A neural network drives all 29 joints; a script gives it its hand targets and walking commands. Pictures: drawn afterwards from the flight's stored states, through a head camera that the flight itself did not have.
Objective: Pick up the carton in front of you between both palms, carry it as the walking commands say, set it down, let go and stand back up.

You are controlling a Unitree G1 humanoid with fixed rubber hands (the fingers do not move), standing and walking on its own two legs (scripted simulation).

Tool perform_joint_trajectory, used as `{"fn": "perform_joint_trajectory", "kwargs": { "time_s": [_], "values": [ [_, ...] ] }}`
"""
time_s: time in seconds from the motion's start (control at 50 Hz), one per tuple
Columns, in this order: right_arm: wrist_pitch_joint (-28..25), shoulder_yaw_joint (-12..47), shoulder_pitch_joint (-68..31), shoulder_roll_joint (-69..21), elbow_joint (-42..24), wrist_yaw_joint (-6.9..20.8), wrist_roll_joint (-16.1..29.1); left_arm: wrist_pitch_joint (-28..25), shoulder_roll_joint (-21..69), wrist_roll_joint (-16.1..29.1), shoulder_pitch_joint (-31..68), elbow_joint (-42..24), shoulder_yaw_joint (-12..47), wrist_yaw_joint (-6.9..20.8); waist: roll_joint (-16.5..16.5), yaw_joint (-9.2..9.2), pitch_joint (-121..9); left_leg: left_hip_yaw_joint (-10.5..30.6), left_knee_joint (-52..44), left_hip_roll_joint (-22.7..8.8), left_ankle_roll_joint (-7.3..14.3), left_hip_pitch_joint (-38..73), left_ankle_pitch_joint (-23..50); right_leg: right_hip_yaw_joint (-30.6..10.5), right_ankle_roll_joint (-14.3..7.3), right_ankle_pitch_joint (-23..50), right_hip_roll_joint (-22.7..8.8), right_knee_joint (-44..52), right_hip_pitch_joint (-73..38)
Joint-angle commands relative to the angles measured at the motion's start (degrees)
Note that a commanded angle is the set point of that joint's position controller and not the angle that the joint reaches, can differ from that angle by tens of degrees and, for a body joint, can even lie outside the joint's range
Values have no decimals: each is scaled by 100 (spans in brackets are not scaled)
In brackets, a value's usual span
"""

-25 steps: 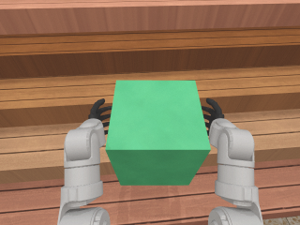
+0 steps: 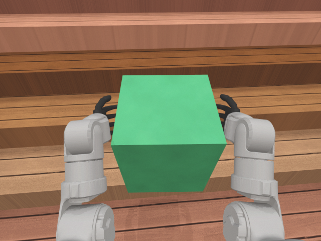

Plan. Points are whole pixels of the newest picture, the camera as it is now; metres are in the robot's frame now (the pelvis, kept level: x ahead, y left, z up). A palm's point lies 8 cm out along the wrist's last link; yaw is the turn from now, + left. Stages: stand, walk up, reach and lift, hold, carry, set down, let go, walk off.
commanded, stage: carry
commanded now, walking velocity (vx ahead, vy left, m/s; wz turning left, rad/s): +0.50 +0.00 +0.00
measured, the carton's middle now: (165, 137) +0.35 +0.00 +0.10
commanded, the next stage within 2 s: none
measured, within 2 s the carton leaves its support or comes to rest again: neither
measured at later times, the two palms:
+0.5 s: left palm (76, 88) +0.52 +0.28 +0.13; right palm (171, 83) +0.55 -0.02 +0.14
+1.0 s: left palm out of the picture +0.82 +0.35 +0.38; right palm out of the picture +0.81 +0.05 +0.41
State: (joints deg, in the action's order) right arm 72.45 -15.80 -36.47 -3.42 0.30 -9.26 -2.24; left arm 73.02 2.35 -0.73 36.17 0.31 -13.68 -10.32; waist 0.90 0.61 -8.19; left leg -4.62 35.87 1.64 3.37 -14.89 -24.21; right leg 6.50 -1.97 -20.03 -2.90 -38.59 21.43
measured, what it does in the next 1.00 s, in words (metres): climbs: left foot 0.16 m higher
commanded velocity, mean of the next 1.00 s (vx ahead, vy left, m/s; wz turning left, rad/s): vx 0.50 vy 0.00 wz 0.00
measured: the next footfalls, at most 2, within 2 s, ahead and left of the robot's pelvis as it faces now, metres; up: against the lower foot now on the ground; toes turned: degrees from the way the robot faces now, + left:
left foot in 0.50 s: +0.36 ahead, +0.25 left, +0.16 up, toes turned +3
right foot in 1.04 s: +0.70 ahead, +0.15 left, +0.33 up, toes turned -5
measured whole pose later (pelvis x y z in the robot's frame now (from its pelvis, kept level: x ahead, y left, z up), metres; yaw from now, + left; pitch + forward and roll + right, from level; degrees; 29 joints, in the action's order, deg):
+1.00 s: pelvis +0.47 +0.20 +0.20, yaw +0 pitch +3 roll -5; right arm 73.8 -16.1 -43.1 0.2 -2.0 -10.3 2.8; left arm 75.8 4.2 -5.4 41.5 -7.2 -15.1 -10.1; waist -0.1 -3.9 -4.2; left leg -2.9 15.2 0.5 6.7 2.2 -13.9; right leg 13.3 -8.9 -21.3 0.0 -81.1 62.6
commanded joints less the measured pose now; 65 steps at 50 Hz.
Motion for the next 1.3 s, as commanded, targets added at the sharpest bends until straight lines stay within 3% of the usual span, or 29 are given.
{"fn": "perform_joint_trajectory", "kwargs": {
  "time_s": [0.0,0.06,0.1,0.12,0.16,0.24,0.3,0.38,0.4,0.44,0.48,0.5,0.52,0.54,0.58,0.64,0.74,0.82,0.88,0.92,0.96,1.0,1.02,1.04,1.06,1.1,1.14,1.24,1.28],
  "values": [
    [-79,3241,-3925,-4622,-320,463,1569,-152,4926,1612,4199,-520,3266,527,-1000,-165,-1422,1708,-848,-1506,860,1279,3167,105,-128,-671,148,-233,543],
    [-107,3438,-4434,-4876,-570,512,1763,-208,5012,1567,4498,-474,3215,524,-279,191,-1613,593,147,-936,316,501,5265,-196,-342,354,182,822,-1190],
    [-117,3522,-4557,-4931,-799,515,1862,-242,5018,1588,4258,-488,3232,536,1034,496,-2108,-66,2211,-370,-291,-1481,2836,-1897,-1045,3276,-1050,1251,-3302],
    [-117,3516,-4605,-4958,-909,507,1844,-242,5045,1631,4290,-611,3273,540,1655,551,-1902,-149,2758,67,-427,-2810,-186,-2710,-1519,4129,-1636,1583,-3900],
    [-120,3384,-4500,-4877,-843,483,1716,-244,5171,1832,4602,-1025,3499,565,627,528,-1803,289,3695,-245,-279,-3501,-831,-2715,-1572,3740,-1939,1522,-3945],
    [-115,3287,-4133,-4829,-822,493,1493,-271,5310,2072,4841,-1490,3779,607,563,466,-1615,453,4267,-538,1,-4319,-1127,-2002,-1099,2113,-1730,1769,-3670],
    [-88,3293,-3958,-4773,-836,505,1368,-259,5236,2064,4682,-1516,3843,626,700,678,-1532,687,6185,-713,18,-5861,-1687,-2245,-1312,2296,-2160,1854,-4240],
    [-70,3221,-3849,-4649,-682,483,1260,-277,5145,2123,4351,-1256,3814,626,743,1386,-1086,1697,9326,-681,-51,-10095,-4171,-2999,-1463,3478,-2799,1423,-7026],
    [-113,3155,-3681,-4551,-656,475,1131,-326,5119,2177,4242,-1366,3852,633,405,1042,-1102,1566,8332,-864,95,-9546,-4292,-2484,-1088,3400,-2457,1637,-6419],
    [-266,3031,-3247,-4319,-729,412,955,-424,5299,2389,4598,-1680,3985,707,51,103,-1261,448,3363,-936,281,-3695,-2056,-354,-353,3292,-1440,2974,-1936],
    [-488,3151,-3454,-4491,-1163,316,976,-538,5579,2371,4886,-1976,4071,786,1397,-1183,-2627,-1312,3496,732,143,1118,259,277,-526,8676,-1186,807,-212],
    [-550,3414,-3426,-4730,-1471,326,1124,-542,5543,2315,4891,-2159,4047,817,894,-1791,-3359,-325,1926,878,179,2012,243,77,-129,7538,-831,-1822,-256],
    [-665,3749,-3759,-4742,-1815,374,1450,-606,5588,2130,4457,-2370,4049,840,-2256,-1589,-3676,4545,-848,-1310,664,2442,1599,-737,539,75,980,-4276,1335],
    [-687,3993,-3856,-4937,-2209,440,1878,-643,5236,2017,4292,-2202,3975,760,-2272,-1092,-4513,5531,-991,-1778,836,2607,3138,-2403,408,-459,1351,-6199,836],
    [-732,4461,-3980,-5033,-2903,516,2135,-671,5128,1598,3429,-2125,3658,659,-969,-657,-3813,4442,182,-1675,1038,2441,3425,-1710,129,359,776,-6535,1592],
    [-804,4866,-4059,-5357,-3111,758,2513,-739,5066,1352,3600,-2605,3970,647,-1374,-760,-3450,3575,-24,-1378,1037,2812,3117,-1385,-114,397,507,-6906,2711],
    [-637,5088,-3710,-5258,-2536,956,2553,-702,4600,954,3049,-2173,3894,670,173,-687,-2275,2800,-575,-1597,1086,3229,3981,-695,-301,-242,153,-5372,4058],
    [-338,4679,-3818,-4681,-1752,985,2550,-364,3989,511,2679,-1310,3414,552,-276,-913,-1760,2540,-932,-1685,1239,4187,4901,-115,-578,-967,327,-7721,6292],
    [-76,4141,-4164,-4349,-1206,966,2574,-40,3666,367,3100,-906,2939,387,-63,-523,-789,1658,-2182,-1329,992,2070,3561,318,-468,-770,32,-6157,5227],
    [94,3709,-4554,-4189,-902,871,2522,154,3621,538,3675,-771,2858,267,-454,-433,-620,716,-2646,-1048,921,1052,5711,917,-549,-507,250,-4892,3650],
    [271,3229,-4501,-4036,-595,770,2273,359,3897,844,4199,-636,3001,197,-1297,4,-1411,36,-1911,-1064,708,285,10513,1261,-812,293,832,-3697,1029],
    [381,2725,-4594,-3927,-489,688,1889,425,4305,1283,4939,-793,3190,220,-1593,777,-2237,-82,-35,-1329,393,860,11943,1192,-772,428,1087,-2432,-211],
    [425,2545,-4497,-3844,-404,650,1663,413,4521,1470,5084,-810,3305,262,-1356,1156,-2595,-301,1592,-981,90,760,11278,782,-908,785,1169,-722,-1342],
    [420,2428,-4490,-3883,-376,612,1482,374,4751,1645,5162,-699,3328,350,-3,1124,-2730,203,4663,-146,-266,-891,4964,-1820,-1810,2182,-56,539,-2570],
    [481,2288,-4081,-3928,-149,604,1364,295,4972,1853,4971,-535,3391,413,1316,835,-3470,1028,7743,924,-611,-1861,1634,-5371,-3008,3015,-1393,1710,-2509],
    [399,1899,-4329,-3711,-75,586,861,198,5657,2399,5679,-564,3674,581,-406,671,-2839,1644,8670,420,-99,-3173,1342,-5080,-2433,290,-1257,1510,-2252],
    [279,1648,-4500,-3726,-45,581,627,36,6196,2923,6684,-715,3988,763,-1108,377,-1799,1590,7895,-136,324,-3559,1167,-4062,-1559,-319,-1171,1363,-1342],
    [163,1866,-4560,-3795,233,492,419,-54,6400,3054,6749,-325,3654,914,-128,427,-1480,205,5468,-382,492,-3177,1325,-1903,-1384,891,-807,1703,-922],
    [251,2030,-4429,-3945,445,463,413,30,6192,2685,6130,160,3238,917,710,590,-1748,151,6274,-490,592,-4111,958,-2172,-1614,2001,-1193,1811,-2037]
  ]
}}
